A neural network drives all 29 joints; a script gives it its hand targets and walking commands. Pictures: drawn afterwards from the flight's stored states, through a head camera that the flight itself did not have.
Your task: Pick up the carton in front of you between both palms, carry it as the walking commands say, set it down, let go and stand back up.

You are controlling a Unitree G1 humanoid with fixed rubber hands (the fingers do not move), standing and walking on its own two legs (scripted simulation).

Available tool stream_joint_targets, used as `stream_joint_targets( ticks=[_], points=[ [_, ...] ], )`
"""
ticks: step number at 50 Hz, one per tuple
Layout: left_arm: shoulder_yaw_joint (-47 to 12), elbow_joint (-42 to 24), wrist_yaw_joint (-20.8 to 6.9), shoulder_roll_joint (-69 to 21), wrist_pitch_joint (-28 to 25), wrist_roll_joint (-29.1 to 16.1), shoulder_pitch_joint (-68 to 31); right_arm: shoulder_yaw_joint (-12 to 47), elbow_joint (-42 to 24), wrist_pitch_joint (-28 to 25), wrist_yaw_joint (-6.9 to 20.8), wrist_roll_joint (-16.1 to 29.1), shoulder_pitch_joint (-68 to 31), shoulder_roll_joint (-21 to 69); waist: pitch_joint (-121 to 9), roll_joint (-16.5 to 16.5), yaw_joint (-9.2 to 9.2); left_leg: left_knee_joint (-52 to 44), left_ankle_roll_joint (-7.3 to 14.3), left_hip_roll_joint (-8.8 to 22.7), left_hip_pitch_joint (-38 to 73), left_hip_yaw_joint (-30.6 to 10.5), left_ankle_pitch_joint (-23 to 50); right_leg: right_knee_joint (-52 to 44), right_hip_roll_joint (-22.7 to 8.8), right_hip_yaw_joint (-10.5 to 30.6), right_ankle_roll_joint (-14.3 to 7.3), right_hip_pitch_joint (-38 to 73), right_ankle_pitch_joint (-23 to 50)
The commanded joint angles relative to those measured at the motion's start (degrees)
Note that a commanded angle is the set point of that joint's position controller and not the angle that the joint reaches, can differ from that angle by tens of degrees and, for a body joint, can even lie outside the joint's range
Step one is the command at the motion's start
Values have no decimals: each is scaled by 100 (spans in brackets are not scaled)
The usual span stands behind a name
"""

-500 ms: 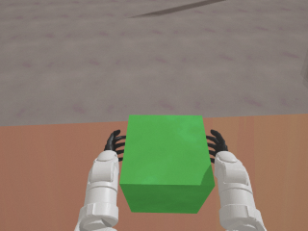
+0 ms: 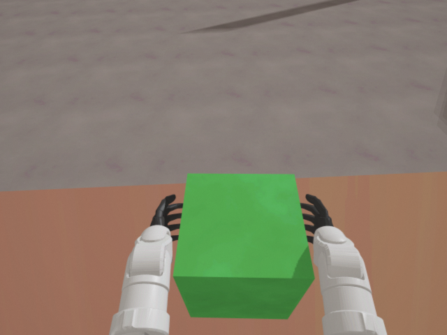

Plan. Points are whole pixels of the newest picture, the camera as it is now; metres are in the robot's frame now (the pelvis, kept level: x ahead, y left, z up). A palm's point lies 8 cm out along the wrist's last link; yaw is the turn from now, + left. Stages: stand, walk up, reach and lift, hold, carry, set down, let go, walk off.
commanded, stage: reach and lift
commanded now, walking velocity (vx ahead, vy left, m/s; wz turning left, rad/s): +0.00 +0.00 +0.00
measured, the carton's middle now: (239, 249) +0.29 +0.00 -0.05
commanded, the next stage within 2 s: hold in 0.22 s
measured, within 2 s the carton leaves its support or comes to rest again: neither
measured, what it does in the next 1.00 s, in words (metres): stands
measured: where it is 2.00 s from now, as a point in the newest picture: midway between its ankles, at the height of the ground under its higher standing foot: outside the picture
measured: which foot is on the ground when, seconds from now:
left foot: down 0.00-1.00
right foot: down 0.00-1.00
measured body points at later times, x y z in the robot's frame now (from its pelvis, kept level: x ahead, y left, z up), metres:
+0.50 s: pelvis -0.01 +0.00 +0.00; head -0.05 +0.00 +0.45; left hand +0.29 +0.15 +0.04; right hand +0.29 -0.15 +0.04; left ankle +0.02 +0.13 -0.74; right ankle +0.00 -0.13 -0.74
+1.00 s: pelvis -0.01 +0.00 +0.00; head -0.05 +0.00 +0.45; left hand +0.29 +0.15 +0.04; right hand +0.29 -0.15 +0.04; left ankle +0.02 +0.13 -0.74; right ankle +0.00 -0.13 -0.74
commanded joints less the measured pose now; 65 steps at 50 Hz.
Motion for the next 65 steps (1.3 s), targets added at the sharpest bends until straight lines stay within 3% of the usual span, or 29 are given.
stream_joint_targets(
  ticks=[1,11,16,23,35,65],
  points=[
    [-3122,-415,-1361,-5448,-218,-1433,-2700,3122,-313,-158,1346,1396,-2598,5401,-1679,20,6,-170,10,-482,748,-19,1476,-253,526,-53,-31,259,1473],
    [-3171,-566,-1385,-5317,-96,-1460,-2798,3171,-451,-17,1306,1445,-2652,5418,-1536,-14,13,-225,30,-499,719,18,1207,-320,492,-44,0,307,1306],
    [-3555,-1129,-1343,-5278,111,-1699,-2637,3512,-981,208,1247,1662,-2465,5402,-1794,-21,-22,-282,11,-504,954,-12,1621,-392,488,-12,21,582,1768],
    [-3127,-809,-1345,-5039,338,-1443,-2705,3088,-684,428,1280,1439,-2575,5102,-896,2,2,-439,58,-456,628,30,449,-536,451,-74,-46,183,540],
    [-3184,-620,-1385,-5307,271,-1496,-3290,3124,-489,337,1359,1467,-3168,5264,-1229,27,-11,-335,32,-424,661,46,222,-421,452,-105,-87,103,256],
    [-3316,-1097,-1316,-5117,321,-1577,-2626,3287,-972,404,1252,1555,-2496,5171,-1330,-3,-6,-361,36,-474,844,11,1122,-442,480,-56,-3,434,1226]
  ],
)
